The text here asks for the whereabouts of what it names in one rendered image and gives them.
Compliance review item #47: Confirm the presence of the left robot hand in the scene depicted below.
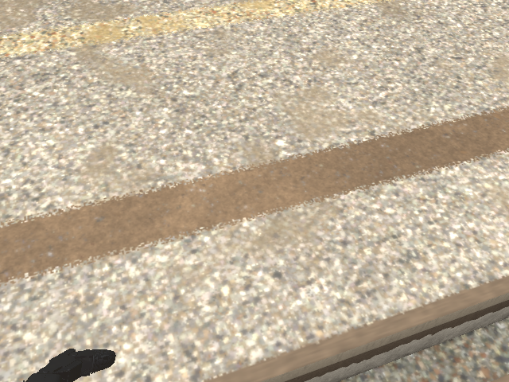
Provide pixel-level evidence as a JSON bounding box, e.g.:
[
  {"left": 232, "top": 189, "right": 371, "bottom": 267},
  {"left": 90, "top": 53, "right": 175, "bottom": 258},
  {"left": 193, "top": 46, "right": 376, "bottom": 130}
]
[{"left": 23, "top": 349, "right": 116, "bottom": 382}]

